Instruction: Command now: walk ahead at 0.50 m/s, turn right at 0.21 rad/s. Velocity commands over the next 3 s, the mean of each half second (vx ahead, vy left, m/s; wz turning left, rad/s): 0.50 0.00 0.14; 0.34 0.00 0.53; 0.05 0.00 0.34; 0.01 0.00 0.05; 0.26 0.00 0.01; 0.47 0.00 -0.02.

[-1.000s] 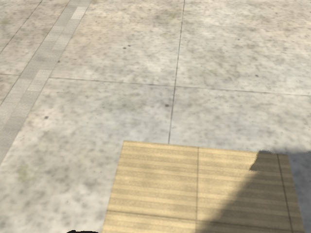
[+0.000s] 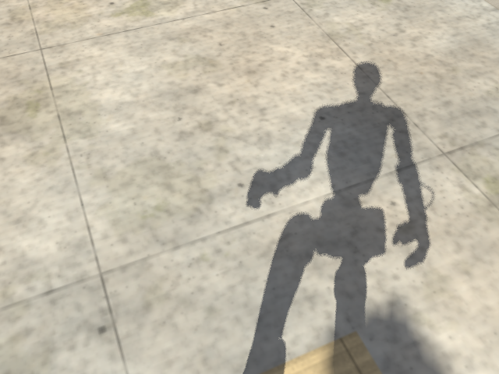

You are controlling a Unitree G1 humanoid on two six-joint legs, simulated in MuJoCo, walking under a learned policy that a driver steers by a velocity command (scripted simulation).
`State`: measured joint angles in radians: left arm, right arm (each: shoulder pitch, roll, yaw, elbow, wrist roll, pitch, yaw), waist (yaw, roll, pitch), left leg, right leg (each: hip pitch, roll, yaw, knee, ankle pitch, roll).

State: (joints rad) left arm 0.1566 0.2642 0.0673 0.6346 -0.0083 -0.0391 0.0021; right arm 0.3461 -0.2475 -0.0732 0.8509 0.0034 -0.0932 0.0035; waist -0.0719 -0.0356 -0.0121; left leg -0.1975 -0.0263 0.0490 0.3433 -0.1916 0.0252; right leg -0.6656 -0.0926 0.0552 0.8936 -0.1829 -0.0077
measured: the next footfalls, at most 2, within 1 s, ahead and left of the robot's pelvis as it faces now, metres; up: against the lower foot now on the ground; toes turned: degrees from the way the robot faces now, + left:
right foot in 0.16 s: +0.20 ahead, -0.15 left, +0.00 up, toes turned -2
left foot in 0.72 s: +0.48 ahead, +0.12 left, +0.00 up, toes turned +17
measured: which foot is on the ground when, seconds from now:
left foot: down 0.00-0.18, up 0.20-0.70, down 0.72-1.00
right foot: up 0.00-0.14, down 0.16-0.72, up 0.74-1.00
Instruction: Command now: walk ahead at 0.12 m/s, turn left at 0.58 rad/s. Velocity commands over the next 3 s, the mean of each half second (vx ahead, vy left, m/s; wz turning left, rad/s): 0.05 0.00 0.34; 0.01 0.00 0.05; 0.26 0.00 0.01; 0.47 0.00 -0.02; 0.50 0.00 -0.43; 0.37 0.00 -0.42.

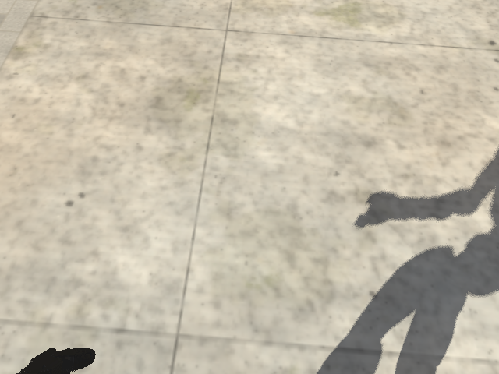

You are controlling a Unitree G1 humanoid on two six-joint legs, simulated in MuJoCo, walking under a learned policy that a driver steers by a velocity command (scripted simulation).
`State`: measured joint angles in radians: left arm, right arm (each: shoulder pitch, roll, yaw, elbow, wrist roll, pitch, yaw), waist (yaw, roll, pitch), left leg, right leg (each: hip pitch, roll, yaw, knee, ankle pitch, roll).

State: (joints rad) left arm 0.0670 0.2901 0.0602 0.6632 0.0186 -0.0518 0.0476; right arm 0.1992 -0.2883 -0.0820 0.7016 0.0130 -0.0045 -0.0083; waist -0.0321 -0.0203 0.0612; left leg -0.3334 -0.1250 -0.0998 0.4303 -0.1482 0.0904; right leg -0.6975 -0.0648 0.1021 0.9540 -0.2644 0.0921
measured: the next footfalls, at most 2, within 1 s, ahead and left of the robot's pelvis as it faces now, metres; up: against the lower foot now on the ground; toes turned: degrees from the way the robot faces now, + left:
right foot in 0.18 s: +0.19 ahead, -0.14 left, +0.00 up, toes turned +11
left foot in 0.50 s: +0.08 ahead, +0.11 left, +0.00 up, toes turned +6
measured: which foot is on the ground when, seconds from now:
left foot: down 0.00-0.18, up 0.20-0.48, down 0.50-1.00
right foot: up 0.00-0.16, down 0.18-1.00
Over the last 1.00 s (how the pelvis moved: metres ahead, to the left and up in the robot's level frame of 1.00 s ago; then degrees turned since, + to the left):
0.44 0.03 0.00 25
